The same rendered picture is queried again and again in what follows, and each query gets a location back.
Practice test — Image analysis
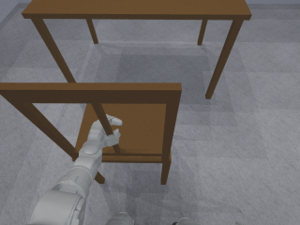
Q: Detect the robot left upper arm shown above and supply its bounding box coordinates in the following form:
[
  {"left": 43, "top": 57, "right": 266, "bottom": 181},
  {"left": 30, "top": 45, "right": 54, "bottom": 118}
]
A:
[{"left": 24, "top": 189, "right": 86, "bottom": 225}]

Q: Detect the table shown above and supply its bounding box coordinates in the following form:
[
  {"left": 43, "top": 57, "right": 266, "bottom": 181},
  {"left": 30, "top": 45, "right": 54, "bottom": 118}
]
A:
[{"left": 22, "top": 0, "right": 252, "bottom": 99}]

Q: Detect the left robot forearm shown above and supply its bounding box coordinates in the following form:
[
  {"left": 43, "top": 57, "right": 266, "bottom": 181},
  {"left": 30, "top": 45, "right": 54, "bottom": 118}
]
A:
[{"left": 29, "top": 139, "right": 103, "bottom": 225}]

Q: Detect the left robot thigh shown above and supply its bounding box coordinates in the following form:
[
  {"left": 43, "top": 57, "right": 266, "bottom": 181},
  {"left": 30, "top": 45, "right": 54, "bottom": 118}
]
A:
[{"left": 105, "top": 213, "right": 134, "bottom": 225}]

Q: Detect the chair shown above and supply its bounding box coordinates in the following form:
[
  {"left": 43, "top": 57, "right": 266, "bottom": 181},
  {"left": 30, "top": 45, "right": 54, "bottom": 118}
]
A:
[{"left": 0, "top": 82, "right": 182, "bottom": 185}]

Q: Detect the robot left hand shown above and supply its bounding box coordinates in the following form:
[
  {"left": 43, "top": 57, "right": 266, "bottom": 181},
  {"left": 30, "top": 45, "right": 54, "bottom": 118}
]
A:
[{"left": 87, "top": 114, "right": 123, "bottom": 148}]

